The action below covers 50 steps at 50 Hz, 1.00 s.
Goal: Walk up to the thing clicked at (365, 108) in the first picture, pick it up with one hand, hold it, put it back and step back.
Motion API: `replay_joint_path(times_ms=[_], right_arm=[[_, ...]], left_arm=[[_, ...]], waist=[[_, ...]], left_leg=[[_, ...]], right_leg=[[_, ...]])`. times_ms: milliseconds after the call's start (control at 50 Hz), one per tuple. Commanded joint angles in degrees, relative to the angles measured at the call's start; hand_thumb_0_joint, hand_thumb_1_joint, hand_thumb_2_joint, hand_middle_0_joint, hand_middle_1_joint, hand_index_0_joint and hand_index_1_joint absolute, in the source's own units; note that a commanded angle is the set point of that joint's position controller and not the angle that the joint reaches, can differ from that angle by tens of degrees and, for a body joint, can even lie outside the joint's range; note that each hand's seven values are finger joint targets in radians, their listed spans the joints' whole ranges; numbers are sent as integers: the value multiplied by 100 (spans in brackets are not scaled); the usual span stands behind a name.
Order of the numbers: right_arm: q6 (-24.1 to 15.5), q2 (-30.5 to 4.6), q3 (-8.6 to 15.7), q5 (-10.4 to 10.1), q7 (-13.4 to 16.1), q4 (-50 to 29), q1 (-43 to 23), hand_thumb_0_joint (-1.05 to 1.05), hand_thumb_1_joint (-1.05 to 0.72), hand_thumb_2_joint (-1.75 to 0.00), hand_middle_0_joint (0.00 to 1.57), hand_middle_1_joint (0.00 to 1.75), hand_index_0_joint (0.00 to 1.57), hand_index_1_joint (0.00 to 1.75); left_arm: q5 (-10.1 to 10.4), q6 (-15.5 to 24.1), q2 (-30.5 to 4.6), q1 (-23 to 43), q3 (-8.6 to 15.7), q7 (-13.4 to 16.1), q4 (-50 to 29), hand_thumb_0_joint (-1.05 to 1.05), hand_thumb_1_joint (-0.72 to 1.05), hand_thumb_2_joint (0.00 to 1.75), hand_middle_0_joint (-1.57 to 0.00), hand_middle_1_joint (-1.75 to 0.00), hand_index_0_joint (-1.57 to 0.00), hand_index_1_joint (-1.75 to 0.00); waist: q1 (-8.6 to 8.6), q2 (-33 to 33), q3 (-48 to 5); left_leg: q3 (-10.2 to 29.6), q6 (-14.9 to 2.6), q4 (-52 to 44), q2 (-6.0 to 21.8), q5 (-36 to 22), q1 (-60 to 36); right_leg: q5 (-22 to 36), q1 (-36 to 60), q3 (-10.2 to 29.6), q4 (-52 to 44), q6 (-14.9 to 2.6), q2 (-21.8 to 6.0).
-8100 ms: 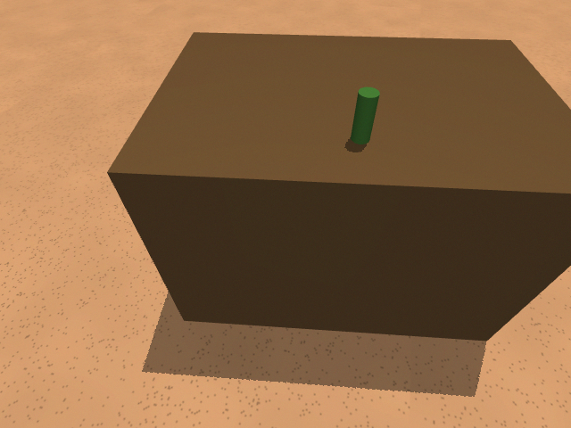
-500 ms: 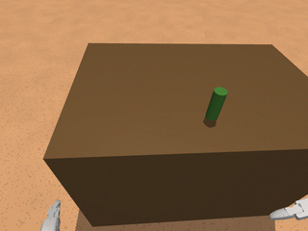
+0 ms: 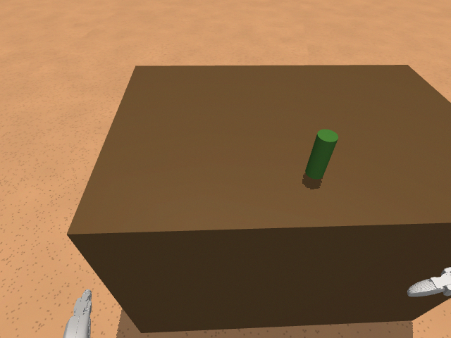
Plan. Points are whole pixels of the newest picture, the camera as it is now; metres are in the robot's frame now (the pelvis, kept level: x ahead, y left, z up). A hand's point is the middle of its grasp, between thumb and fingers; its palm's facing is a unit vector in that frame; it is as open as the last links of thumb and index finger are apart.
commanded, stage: go down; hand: right
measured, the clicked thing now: (320, 155) +0.51 -0.22 +0.03
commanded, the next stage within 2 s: none
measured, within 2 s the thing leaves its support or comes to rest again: neither
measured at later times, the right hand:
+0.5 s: hand (449, 186) +0.32 -0.35 +0.14, palm faces +0.19 +0.98 -0.01, open 17.6 cm
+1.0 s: hand (448, 162) +0.37 -0.39 +0.14, palm faces +0.19 +0.98 +0.01, open 17.5 cm
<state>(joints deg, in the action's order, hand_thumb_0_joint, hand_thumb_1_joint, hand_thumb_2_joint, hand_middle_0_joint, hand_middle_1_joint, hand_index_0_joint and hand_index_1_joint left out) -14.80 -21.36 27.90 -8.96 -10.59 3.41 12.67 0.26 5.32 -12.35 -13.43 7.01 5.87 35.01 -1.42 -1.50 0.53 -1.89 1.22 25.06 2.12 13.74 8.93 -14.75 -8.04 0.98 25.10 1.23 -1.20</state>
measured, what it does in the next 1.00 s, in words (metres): stands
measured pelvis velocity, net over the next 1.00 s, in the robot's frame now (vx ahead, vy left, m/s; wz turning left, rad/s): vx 0.00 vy -0.01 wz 0.01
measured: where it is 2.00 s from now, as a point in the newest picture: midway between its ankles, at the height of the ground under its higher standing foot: outside the picture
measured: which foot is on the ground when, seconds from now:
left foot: down 0.00-1.00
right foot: down 0.00-1.00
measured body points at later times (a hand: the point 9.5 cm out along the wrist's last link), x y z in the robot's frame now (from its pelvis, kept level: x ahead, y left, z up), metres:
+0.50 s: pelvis -0.01 +0.00 +0.00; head +0.00 +0.00 +0.45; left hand +0.14 +0.26 -0.08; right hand +0.30 -0.41 +0.14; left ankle +0.00 +0.13 -0.74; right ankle -0.01 -0.13 -0.74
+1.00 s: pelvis +0.00 -0.01 -0.01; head +0.04 -0.03 +0.44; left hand +0.15 +0.25 -0.08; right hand +0.36 -0.44 +0.15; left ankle +0.00 +0.13 -0.74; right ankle -0.01 -0.13 -0.74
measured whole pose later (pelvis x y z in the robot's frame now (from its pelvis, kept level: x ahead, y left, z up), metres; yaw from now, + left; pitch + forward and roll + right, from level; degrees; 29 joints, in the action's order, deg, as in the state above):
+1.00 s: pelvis +0.00 -0.01 -0.01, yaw +1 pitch +8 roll +2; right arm -6.4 -48.5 36.6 -13.3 -34.4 60.8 -33.6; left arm -0.2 13.2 -14.9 -13.3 -3.7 10.9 35.9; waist 3.8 0.3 -3.7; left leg -2.0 1.4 30.6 0.9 14.7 24.3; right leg -18.4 -25.5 1.4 35.5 0.9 -2.4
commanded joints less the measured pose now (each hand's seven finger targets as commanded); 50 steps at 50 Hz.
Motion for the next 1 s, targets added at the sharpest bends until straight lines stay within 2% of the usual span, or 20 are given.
replay_joint_path(times_ms=[0,80,100,160,200,260,300,340,440,480,500,560,600,680,720,800,840,940,960,980], right_arm=[[-210,-1697,717,-236,-98,-928,-1252,0,49,-5,4,5,5,5],[-50,-2142,923,-429,-381,-488,-2073,0,51,-5,4,5,5,5],[5,-2078,844,-490,-491,-258,-2272,0,51,-5,4,5,5,5],[182,-2391,884,-664,-867,434,-2951,0,53,-5,4,5,4,5],[288,-2601,844,-714,-1107,761,-3481,0,55,-5,3,5,4,5],[471,-2931,861,-812,-1452,1409,-4025,0,55,-4,4,5,4,5],[594,-3203,1014,-881,-1636,1847,-4227,0,57,-5,3,6,4,6],[715,-3345,1067,-936,-1789,2330,-4341,0,56,-5,3,6,4,6],[789,-3847,1177,-978,-2122,2917,-5045,0,58,-6,3,6,4,6],[776,-3959,1164,-953,-2210,3118,-5337,0,58,-5,3,6,4,6],[771,-4064,1192,-932,-2217,3233,-5451,0,58,-6,3,6,4,6],[734,-4283,1144,-819,-2241,3587,-5682,0,57,-6,3,6,4,6],[678,-4483,1185,-749,-2215,3655,-5851,0,55,-6,3,6,4,6],[630,-4665,1191,-712,-2230,3942,-6046,0,56,-6,3,6,4,6],[601,-4697,1153,-720,-2269,4059,-6108,0,55,-6,3,5,4,5],[539,-4853,1108,-680,-2316,4213,-6401,0,56,-6,3,6,4,6],[507,-4994,1197,-668,-2342,4318,-6424,0,55,-6,4,5,4,5],[518,-5069,1156,-613,-2372,4613,-6495,0,52,-6,4,5,5,5],[508,-5104,1200,-617,-2377,4602,-6471,0,53,-6,4,5,5,5],[512,-5102,1158,-569,-2375,4604,-6510,0,52,-6,4,5,5,5]], left_arm=[[16,315,-741,560,162,138,-681,0,-55,4,-5,-5,-5,-5],[41,376,-860,646,96,228,-657,0,-55,4,-5,-5,-5,-5],[54,428,-786,744,-46,259,-791,0,-54,4,-5,-5,-5,-5],[100,530,-703,697,-251,333,-444,0,-56,5,-5,-5,-5,-5],[101,634,-935,716,-168,401,-597,0,-56,4,-5,-5,-5,-5],[121,737,-875,416,-351,448,-425,0,-55,4,-5,-5,-5,-5],[106,793,-1098,309,-210,496,-467,0,-55,4,-5,-5,-5,-5],[102,834,-881,278,-470,458,-346,0,-55,4,-6,-5,-5,-5],[93,949,-1119,646,-438,503,-512,0,-56,4,-6,-5,-5,-5],[96,979,-913,804,-693,507,-501,0,-56,5,-6,-5,-5,-6],[94,993,-1069,871,-594,536,-636,0,-57,5,-6,-5,-5,-6],[62,997,-1051,717,-718,563,-568,0,-56,5,-6,-5,-5,-6],[18,1005,-1252,509,-550,603,-619,0,-56,5,-6,-5,-5,-6],[23,1035,-947,249,-813,581,-517,0,-57,6,-6,-6,-5,-6],[-5,1067,-1075,183,-690,588,-405,0,-56,5,-6,-6,-5,-6],[-15,1145,-1139,412,-709,596,-573,0,-57,6,-6,-6,-5,-6],[-11,1146,-1039,420,-835,589,-497,0,-57,6,-6,-6,-5,-6],[-33,1109,-1360,100,-582,628,-665,0,-58,7,-6,-6,-5,-6],[-18,1114,-1236,319,-709,602,-809,0,-58,7,-6,-5,-5,-6],[-18,1098,-1264,154,-609,593,-753,0,-58,7,-6,-5,-5,-7]], waist=[[19,-271,-595],[77,-298,-752],[142,-106,-820],[167,-276,-744],[268,-302,-1006],[209,-526,-983],[245,-403,-1215],[130,-468,-1154],[130,-425,-1476],[88,-360,-1585],[122,-363,-1709],[169,-563,-1708],[271,-563,-1955],[330,-644,-1763],[396,-752,-1703],[463,-693,-1879],[385,-713,-2131],[498,-780,-2437],[401,-777,-2376],[472,-902,-2352]], left_leg=[[-131,-89,-335,-146,-1007,-78],[-120,-84,-310,-130,-1112,-41],[-131,-75,-311,-139,-1087,-17],[-102,-82,-298,-120,-957,190],[-112,-95,-261,-126,-962,206],[-165,-136,-182,-168,-999,286],[-177,-128,-138,-179,-1166,253],[-166,-140,-116,-175,-1159,250],[-77,-141,-33,-165,-1222,258],[-49,-143,0,-169,-1182,262],[-49,-164,30,-187,-1176,254],[-22,-186,60,-206,-1013,401],[-17,-177,109,-215,-1163,433],[-7,-163,110,-221,-1148,574],[-11,-168,140,-226,-1040,754],[-4,-170,198,-235,-1004,845],[18,-163,295,-216,-1266,718],[-66,-191,464,-286,-1676,930],[-80,-195,457,-289,-1560,931],[-47,-203,457,-269,-1580,943]], right_leg=[[997,-34,-124,-370,-170,201],[1043,-8,-102,-289,-187,217],[1008,3,-81,-288,-205,201],[862,-109,-61,-266,-207,204],[856,-62,-39,-268,-205,187],[963,-121,-21,-263,-167,151],[1155,-113,-9,-184,-173,134],[1180,-319,-13,-119,-158,133],[1215,-471,-5,51,-189,122],[1196,-586,2,117,-205,117],[1223,-560,21,111,-196,96],[1068,-636,13,146,-181,81],[1238,-505,5,240,-171,76],[1127,-698,-27,313,-186,92],[1006,-721,-20,354,-178,74],[921,-820,15,449,-187,60],[1217,-821,8,572,-198,90],[2358,-430,91,835,-115,0],[2292,-532,106,822,-110,-7],[2176,-549,66,826,-121,17]])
